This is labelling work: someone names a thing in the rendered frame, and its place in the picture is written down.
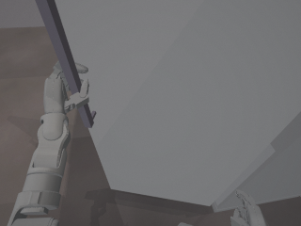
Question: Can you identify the fridge door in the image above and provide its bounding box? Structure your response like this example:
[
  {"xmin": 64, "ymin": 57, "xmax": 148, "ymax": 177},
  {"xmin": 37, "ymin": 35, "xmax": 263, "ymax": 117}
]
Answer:
[{"xmin": 55, "ymin": 0, "xmax": 301, "ymax": 206}]

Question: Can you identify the left robot hand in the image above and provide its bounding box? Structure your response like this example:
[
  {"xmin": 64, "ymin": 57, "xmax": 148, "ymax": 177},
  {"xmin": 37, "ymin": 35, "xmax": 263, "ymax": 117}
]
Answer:
[{"xmin": 43, "ymin": 61, "xmax": 89, "ymax": 115}]

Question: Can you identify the handle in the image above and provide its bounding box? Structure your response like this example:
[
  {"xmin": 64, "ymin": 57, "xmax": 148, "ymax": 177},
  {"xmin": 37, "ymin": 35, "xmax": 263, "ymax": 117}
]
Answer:
[{"xmin": 35, "ymin": 0, "xmax": 96, "ymax": 128}]

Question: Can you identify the right robot hand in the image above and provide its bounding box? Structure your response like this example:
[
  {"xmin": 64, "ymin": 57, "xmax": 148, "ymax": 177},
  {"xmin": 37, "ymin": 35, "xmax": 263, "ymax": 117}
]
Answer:
[{"xmin": 230, "ymin": 189, "xmax": 267, "ymax": 226}]

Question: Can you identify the left robot forearm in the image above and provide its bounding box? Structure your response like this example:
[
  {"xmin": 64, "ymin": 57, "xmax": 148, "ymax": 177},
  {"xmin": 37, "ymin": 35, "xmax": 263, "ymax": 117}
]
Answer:
[{"xmin": 7, "ymin": 112, "xmax": 71, "ymax": 226}]

